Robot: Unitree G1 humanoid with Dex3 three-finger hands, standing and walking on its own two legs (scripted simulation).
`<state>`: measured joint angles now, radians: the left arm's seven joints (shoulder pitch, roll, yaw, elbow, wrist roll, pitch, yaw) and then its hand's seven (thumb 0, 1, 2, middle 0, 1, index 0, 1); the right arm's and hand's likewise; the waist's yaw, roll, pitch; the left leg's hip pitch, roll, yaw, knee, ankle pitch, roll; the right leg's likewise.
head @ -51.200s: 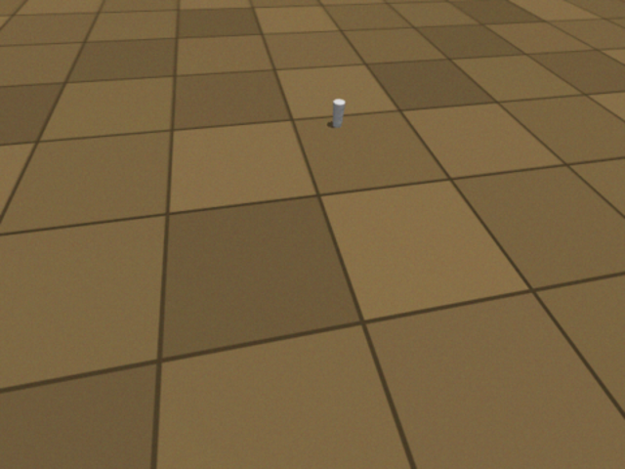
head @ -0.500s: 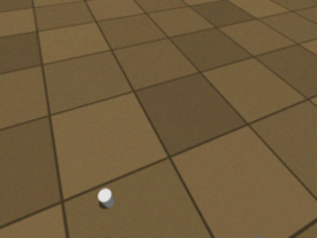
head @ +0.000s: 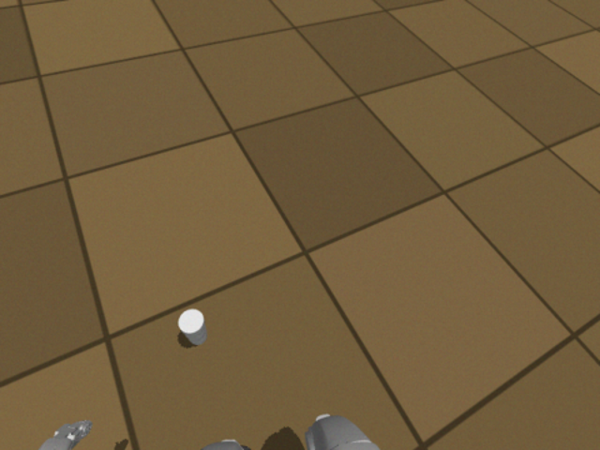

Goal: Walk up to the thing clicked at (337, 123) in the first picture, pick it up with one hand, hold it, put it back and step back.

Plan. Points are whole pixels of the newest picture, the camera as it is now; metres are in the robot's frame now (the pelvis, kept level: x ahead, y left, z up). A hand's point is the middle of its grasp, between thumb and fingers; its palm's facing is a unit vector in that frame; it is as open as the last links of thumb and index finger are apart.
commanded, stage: step back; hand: left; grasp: from the side
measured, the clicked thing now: (195, 329) +0.48 +0.25 -0.69
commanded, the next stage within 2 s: none
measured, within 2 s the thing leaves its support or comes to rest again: neither
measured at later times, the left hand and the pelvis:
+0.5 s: hand out of the picture +0.00 +0.23 -0.14, palm faces -0.01 -0.91 -0.41, open 7.4 cm; pelvis -0.12 -0.03 -0.01, yaw +0 degrees
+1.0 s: hand out of the picture -0.19 +0.20 -0.16, palm faces -0.05 -0.91 -0.42, open 7.4 cm; pelvis -0.27 -0.07 -0.02, yaw -2 degrees
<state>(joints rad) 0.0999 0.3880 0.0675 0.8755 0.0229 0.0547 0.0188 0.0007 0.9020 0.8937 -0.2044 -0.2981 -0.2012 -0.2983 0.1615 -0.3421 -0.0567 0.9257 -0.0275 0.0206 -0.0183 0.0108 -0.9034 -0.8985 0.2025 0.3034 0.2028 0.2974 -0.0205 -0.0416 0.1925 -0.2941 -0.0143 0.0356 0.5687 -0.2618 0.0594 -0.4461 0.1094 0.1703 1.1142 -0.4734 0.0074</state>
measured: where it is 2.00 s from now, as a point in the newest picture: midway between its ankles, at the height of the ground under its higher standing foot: outside the picture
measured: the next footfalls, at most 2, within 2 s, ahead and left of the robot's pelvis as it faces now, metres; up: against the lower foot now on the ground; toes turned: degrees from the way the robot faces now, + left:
right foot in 0.18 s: -0.03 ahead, -0.15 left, +0.00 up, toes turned +2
left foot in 0.54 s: -0.11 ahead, +0.08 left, +0.00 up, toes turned -2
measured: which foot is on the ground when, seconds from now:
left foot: down 0.00-0.20, up 0.22-0.52, down 0.54-0.98, up 1.00-1.00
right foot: up 0.00-0.16, down 0.18-0.56, up 0.58-0.92, down 0.94-1.00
